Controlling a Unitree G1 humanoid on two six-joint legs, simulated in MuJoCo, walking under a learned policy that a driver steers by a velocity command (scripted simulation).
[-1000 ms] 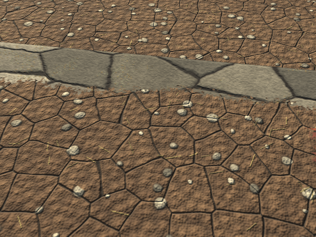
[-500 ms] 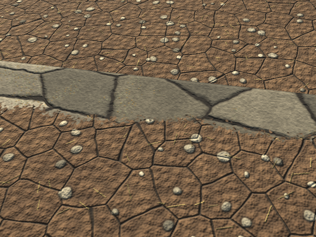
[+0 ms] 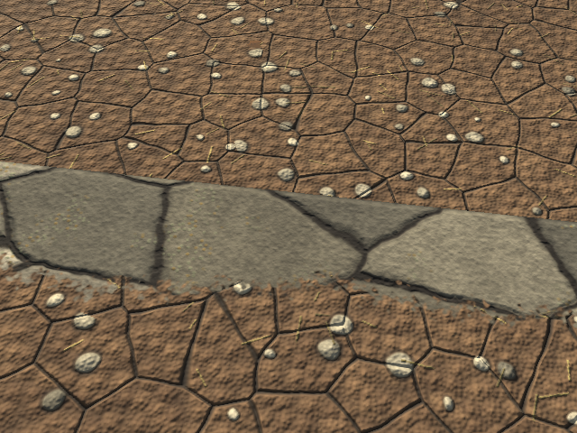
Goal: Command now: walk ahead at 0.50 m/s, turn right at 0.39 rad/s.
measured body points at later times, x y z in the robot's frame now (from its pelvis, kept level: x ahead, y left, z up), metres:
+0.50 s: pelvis +0.26 -0.08 -0.02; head +0.30 -0.09 +0.43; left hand +0.48 +0.13 -0.12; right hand +0.24 -0.36 -0.15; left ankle +0.12 +0.11 -0.64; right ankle +0.32 -0.16 -0.74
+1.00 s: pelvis +0.49 -0.12 -0.01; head +0.53 -0.13 +0.44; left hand +0.69 +0.10 -0.13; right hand +0.55 -0.42 -0.12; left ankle +0.62 -0.08 -0.74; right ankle +0.35 -0.19 -0.66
